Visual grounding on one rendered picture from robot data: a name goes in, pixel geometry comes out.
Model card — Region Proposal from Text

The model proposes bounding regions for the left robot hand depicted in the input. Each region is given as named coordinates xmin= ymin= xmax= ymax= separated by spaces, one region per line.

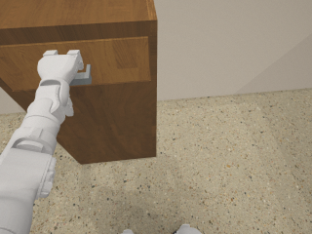
xmin=37 ymin=50 xmax=84 ymax=117

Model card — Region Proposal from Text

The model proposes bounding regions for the left robot forearm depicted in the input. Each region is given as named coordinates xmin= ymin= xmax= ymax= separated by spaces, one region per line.
xmin=0 ymin=76 xmax=70 ymax=166

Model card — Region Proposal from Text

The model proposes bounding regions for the cabinet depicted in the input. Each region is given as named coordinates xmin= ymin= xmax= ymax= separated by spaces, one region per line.
xmin=0 ymin=0 xmax=158 ymax=165

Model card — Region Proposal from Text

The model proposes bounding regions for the robot right shin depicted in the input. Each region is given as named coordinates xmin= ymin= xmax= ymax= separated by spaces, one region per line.
xmin=178 ymin=224 xmax=190 ymax=230

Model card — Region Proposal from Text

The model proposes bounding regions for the drawer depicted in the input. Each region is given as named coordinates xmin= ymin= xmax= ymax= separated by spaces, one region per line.
xmin=0 ymin=36 xmax=150 ymax=91

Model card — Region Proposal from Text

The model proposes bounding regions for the robot left upper arm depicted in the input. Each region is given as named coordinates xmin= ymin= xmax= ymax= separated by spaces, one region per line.
xmin=0 ymin=147 xmax=57 ymax=234

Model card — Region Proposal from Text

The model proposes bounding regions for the handle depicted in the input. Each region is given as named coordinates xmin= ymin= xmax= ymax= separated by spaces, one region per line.
xmin=69 ymin=64 xmax=92 ymax=86

